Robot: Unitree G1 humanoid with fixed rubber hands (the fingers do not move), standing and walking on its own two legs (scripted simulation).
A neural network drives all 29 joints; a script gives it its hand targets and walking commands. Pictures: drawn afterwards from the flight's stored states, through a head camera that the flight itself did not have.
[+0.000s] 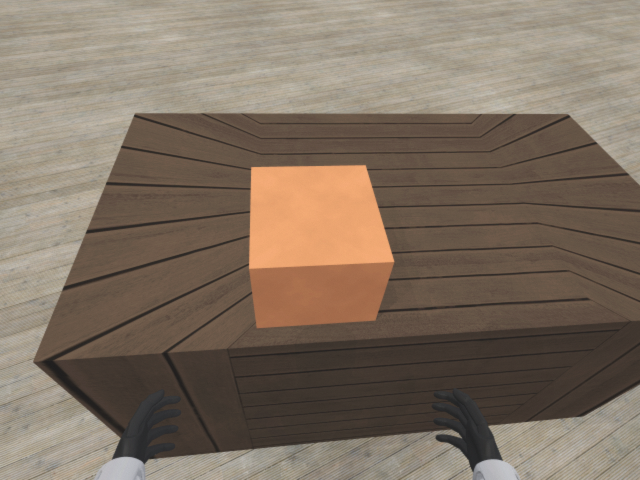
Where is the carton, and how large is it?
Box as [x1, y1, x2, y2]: [249, 165, 393, 327]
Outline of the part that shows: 365,165 251,167 249,271 257,327 375,319 393,264 393,259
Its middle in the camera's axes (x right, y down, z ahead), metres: -0.02 +0.00 +0.70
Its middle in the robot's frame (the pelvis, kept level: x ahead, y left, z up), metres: +0.50 +0.00 -0.05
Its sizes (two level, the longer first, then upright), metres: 0.235 0.214 0.171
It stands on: a pedestal, 0.64 m high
